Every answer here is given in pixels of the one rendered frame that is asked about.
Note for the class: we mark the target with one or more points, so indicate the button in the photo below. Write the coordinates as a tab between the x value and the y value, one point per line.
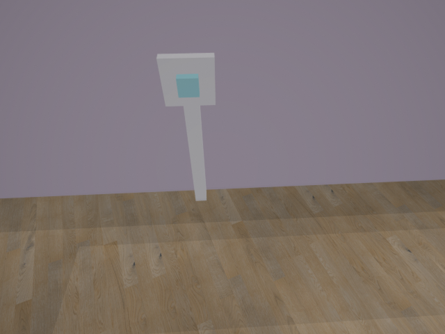
188	85

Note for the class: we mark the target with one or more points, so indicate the panel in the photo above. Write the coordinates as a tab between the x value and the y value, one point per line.
202	64

